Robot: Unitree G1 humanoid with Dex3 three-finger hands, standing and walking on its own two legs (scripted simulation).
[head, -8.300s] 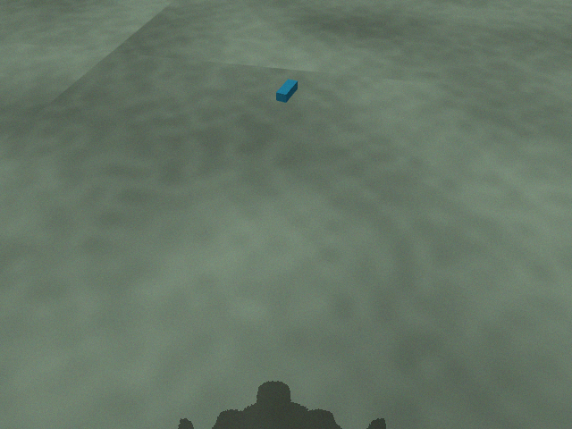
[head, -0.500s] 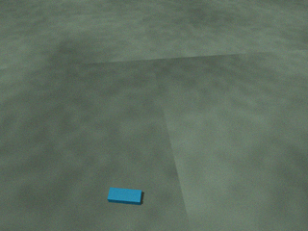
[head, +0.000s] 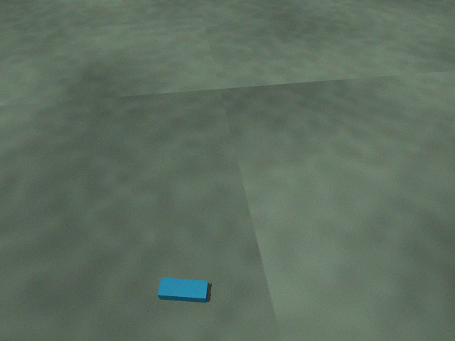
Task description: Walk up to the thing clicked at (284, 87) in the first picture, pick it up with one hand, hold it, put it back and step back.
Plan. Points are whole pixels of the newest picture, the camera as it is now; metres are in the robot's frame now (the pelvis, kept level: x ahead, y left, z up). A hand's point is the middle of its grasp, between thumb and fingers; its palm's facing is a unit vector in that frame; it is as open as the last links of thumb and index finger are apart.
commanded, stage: stand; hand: left
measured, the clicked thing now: (183, 290) +0.45 +0.20 -0.76
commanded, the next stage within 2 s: walk up in 1.84 s
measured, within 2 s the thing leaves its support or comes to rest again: neither
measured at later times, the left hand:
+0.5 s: hand out of the picture +0.04 +0.24 -0.16, palm faces -0.01 -0.94 -0.33, open 7.4 cm
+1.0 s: hand out of the picture +0.07 +0.23 -0.16, palm faces -0.03 -0.94 -0.34, open 7.4 cm
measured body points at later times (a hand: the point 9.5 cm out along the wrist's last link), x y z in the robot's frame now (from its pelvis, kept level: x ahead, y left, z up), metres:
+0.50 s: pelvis -0.01 -0.01 +0.00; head -0.01 -0.01 +0.45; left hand +0.04 +0.29 -0.14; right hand +0.06 -0.31 -0.14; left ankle -0.02 +0.11 -0.75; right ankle +0.00 -0.12 -0.75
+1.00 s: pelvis -0.01 -0.02 +0.00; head -0.01 -0.02 +0.45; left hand +0.07 +0.28 -0.13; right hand +0.06 -0.32 -0.14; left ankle -0.02 +0.11 -0.75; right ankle +0.00 -0.12 -0.75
